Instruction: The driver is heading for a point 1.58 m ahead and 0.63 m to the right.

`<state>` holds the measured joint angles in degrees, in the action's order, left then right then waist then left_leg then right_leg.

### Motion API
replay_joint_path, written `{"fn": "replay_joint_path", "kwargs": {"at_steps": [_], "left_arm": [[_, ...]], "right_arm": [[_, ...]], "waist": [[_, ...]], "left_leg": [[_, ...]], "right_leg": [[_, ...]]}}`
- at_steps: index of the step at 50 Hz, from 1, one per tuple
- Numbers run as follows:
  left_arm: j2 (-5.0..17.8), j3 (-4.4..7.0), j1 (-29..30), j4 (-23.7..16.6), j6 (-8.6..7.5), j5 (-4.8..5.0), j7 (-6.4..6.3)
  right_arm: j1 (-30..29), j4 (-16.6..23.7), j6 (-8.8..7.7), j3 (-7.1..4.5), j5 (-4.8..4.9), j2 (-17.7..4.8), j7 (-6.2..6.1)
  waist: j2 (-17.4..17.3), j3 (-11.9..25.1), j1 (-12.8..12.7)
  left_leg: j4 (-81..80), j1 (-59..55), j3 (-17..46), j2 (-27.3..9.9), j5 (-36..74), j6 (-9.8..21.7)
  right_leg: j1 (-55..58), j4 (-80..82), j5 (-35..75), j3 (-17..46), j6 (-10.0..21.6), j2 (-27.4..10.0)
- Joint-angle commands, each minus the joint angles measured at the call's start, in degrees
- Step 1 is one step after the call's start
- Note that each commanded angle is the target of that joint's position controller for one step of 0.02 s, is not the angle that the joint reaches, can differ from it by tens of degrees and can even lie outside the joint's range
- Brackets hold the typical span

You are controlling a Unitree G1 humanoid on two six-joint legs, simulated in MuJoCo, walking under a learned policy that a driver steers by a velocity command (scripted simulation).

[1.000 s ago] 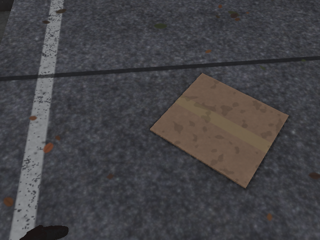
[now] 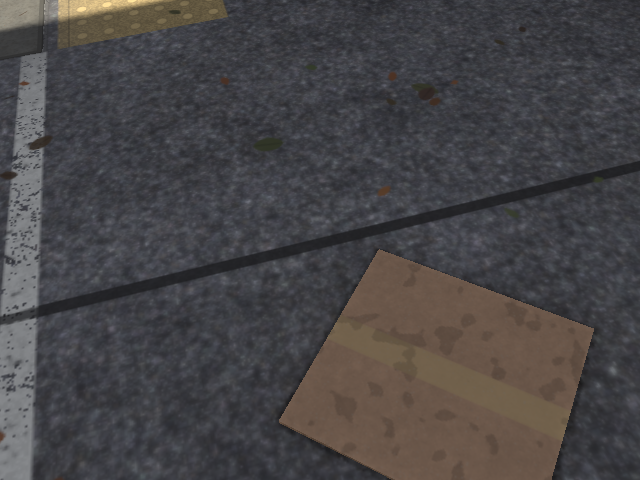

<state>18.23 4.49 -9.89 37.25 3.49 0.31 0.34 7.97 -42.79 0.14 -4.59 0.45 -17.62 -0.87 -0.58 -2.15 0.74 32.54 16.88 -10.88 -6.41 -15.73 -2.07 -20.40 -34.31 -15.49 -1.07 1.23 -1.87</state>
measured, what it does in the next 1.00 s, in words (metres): steps on the spot, turning right: left foot, then right foot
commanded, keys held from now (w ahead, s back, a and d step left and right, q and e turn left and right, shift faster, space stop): e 0.78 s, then w+e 0.10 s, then e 0.04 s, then q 0.08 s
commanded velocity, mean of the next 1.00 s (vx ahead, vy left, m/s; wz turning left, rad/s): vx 0.04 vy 0.00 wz -0.57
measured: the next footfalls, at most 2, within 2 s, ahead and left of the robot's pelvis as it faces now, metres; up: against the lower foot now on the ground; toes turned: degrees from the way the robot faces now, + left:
left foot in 0.46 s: +0.10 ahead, +0.12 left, +0.00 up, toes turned -22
right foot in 0.90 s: -0.03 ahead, -0.12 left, +0.00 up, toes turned -34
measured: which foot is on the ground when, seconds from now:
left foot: up 0.00-0.44, down 0.46-0.90, up 0.92-1.00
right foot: down 0.00-0.46, up 0.48-0.88, down 0.90-1.00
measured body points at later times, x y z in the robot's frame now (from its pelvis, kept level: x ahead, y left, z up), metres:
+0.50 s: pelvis +0.02 +0.02 +0.01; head +0.05 +0.02 +0.45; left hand +0.26 +0.24 -0.08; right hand +0.09 -0.30 -0.09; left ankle +0.06 +0.13 -0.73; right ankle +0.03 -0.10 -0.72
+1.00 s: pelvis +0.00 -0.03 +0.01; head +0.01 -0.07 +0.45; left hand +0.28 +0.12 -0.07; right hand -0.04 -0.35 -0.11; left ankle +0.06 +0.11 -0.66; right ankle -0.06 -0.10 -0.73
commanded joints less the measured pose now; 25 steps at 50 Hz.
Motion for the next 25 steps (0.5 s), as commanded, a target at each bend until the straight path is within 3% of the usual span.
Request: {"fn": "replay_joint_path", "kwargs": {"at_steps": [1,2,3,4,5,7,12,19,22,23,24,25], "left_arm": [[16.2,4.12,-6.0,-4.4,-1.15,-1.69,-1.03],[13.4,3.49,-7.2,-4.1,-2.39,-2.31,-0.47],[12.1,2.98,-5.2,-3.9,-3.33,-1.80,-0.46],[10.4,2.61,-2.1,-4.2,-3.53,-0.65,-0.73],[9.1,2.05,0.2,-4.6,-3.30,0.15,-1.09],[8.3,1.54,1.1,-5.3,-2.91,-0.24,-1.72],[9.2,2.06,-0.1,-5.5,-2.31,-0.02,-2.63],[9.6,2.53,1.3,-6.3,-1.35,0.21,-1.83],[9.1,2.44,3.4,-6.7,-0.76,1.24,-1.95],[7.8,2.15,2.6,-6.8,-0.69,1.38,-2.15],[4.5,1.36,-0.9,-6.4,-0.72,0.67,-2.00],[7.5,2.49,0.0,-7.9,-1.35,1.14,-2.10]], "right_arm": [[-2.0,5.7,-0.17,-0.50,-2.18,-3.5,-0.33],[-5.8,5.8,-0.11,-1.26,-1.36,-5.9,-0.73],[-5.4,5.6,0.09,-1.55,-0.43,-6.2,-1.01],[-3.7,4.1,0.31,-1.78,-0.64,-6.0,-1.56],[-3.1,3.7,0.49,-2.06,-1.11,-6.7,-1.93],[-1.6,3.2,0.32,-2.07,-0.96,-6.0,-1.68],[-3.7,3.7,0.01,-1.14,-0.49,-3.8,-1.21],[-3.2,3.9,-1.13,-1.29,0.16,-4.6,0.20],[0.8,2.9,-1.85,-1.67,0.16,-4.7,0.90],[2.6,2.4,-1.86,-2.29,-0.33,-6.6,0.78],[2.7,3.0,-1.38,-2.95,-1.23,-10.3,0.35],[1.5,3.1,-1.22,-3.27,-3.01,-12.4,0.51]], "waist": [[20.2,6.2,-2.4],[12.4,8.4,-5.3],[9.8,7.6,-3.5],[6.9,7.5,-1.9],[7.5,7.3,-1.0],[8.2,8.9,0.0],[8.0,8.9,-1.4],[9.8,7.7,-2.0],[9.4,8.0,0.8],[7.0,8.7,0.9],[-5.4,9.7,-1.5],[-16.9,5.5,-1.8]], "left_leg": [[27.2,22.5,5.0,6.3,-23.6,-2.7],[33.9,23.0,12.2,5.7,-22.1,-1.9],[34.7,23.3,13.8,4.8,-17.2,-0.8],[33.3,23.2,14.6,3.9,-12.8,-0.8],[32.3,22.1,14.8,3.8,-9.9,-1.1],[32.9,18.3,14.4,5.4,-6.3,-1.9],[19.3,16.0,15.6,6.9,-3.8,-3.1],[6.0,7.0,16.5,8.9,-5.9,-1.8],[-8.6,-1.7,15.1,9.0,2.6,0.2],[-12.4,-8.1,17.4,4.7,8.0,1.9],[-14.4,-14.3,28.2,-7.7,13.8,6.7],[-16.5,-9.6,40.2,-15.7,20.9,16.1]], "right_leg": [[17.6,14.6,32.2,31.6,18.5,-20.8],[16.2,15.7,28.3,29.7,19.3,-18.8],[15.4,15.1,25.5,25.1,16.2,-15.7],[15.0,14.4,22.5,22.1,13.0,-13.1],[13.8,14.2,23.0,20.5,11.7,-11.9],[12.1,13.9,26.0,18.9,11.5,-9.8],[13.6,13.5,19.5,21.7,11.7,-8.7],[10.3,12.5,15.7,29.9,11.8,-7.4],[8.5,9.4,15.9,30.6,9.0,-4.5],[4.2,6.5,9.5,28.6,6.2,-1.9],[-3.4,-5.8,-9.0,19.8,2.6,4.7],[-13.2,-16.9,-21.6,11.2,-0.6,10.7]]}}
Keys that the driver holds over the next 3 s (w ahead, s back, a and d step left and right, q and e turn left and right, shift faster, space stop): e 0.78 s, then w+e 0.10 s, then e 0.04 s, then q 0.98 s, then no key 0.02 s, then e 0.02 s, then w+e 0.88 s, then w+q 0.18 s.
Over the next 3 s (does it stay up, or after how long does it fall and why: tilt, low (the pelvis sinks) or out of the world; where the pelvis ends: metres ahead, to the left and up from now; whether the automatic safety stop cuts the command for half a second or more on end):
stays up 0.47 -0.28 0.03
